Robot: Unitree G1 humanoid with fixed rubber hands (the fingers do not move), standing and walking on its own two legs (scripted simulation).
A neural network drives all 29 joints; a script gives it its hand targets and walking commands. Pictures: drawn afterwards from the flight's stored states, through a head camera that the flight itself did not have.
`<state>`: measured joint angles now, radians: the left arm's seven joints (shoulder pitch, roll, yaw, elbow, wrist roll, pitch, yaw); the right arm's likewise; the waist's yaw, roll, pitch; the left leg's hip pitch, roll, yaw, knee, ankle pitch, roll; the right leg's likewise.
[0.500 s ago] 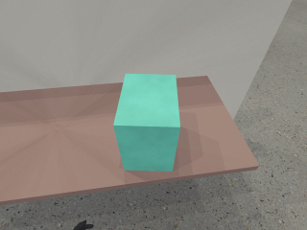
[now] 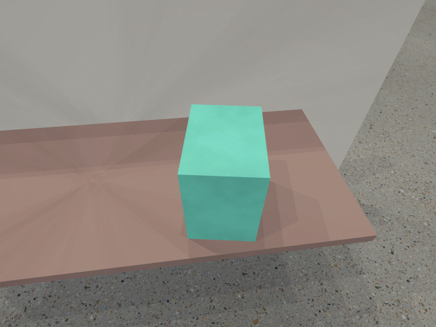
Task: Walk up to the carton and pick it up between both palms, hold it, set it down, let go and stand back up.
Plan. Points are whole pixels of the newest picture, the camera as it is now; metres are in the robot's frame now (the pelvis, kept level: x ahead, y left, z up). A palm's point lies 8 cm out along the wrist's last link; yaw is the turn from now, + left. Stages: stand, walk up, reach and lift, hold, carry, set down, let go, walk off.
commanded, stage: stand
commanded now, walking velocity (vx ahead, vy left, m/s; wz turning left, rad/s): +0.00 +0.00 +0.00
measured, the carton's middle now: (223, 173) +0.45 -0.01 +0.00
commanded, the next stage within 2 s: none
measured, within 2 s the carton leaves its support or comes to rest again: neither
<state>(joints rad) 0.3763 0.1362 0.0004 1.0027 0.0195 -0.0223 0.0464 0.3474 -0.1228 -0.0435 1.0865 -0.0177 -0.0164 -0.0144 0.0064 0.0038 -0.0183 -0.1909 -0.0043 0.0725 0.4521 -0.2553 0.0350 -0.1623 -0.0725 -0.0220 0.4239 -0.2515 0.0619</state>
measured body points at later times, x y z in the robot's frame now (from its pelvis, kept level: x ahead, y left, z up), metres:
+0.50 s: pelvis -0.05 +0.00 +0.00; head -0.05 -0.01 +0.45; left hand -0.10 +0.19 -0.16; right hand -0.09 -0.20 -0.17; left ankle -0.01 +0.09 -0.74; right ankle -0.02 -0.16 -0.74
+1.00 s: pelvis -0.06 -0.02 +0.00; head -0.06 -0.02 +0.45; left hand -0.10 +0.17 -0.16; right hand -0.12 -0.21 -0.17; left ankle -0.01 +0.09 -0.74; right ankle -0.02 -0.16 -0.74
